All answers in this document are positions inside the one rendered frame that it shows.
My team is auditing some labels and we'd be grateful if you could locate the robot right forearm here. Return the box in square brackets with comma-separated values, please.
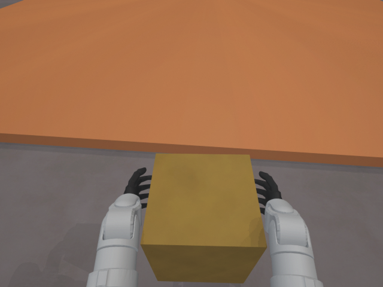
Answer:
[265, 199, 324, 287]

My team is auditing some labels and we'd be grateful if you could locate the right robot hand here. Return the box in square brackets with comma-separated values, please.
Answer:
[254, 171, 282, 214]

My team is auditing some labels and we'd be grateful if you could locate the carton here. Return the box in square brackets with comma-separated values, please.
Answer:
[140, 153, 267, 283]

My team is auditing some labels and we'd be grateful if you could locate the left robot hand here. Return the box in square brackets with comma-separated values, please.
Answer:
[124, 167, 152, 209]

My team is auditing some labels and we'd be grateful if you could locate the robot left forearm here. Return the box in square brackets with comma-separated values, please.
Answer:
[86, 193, 142, 287]

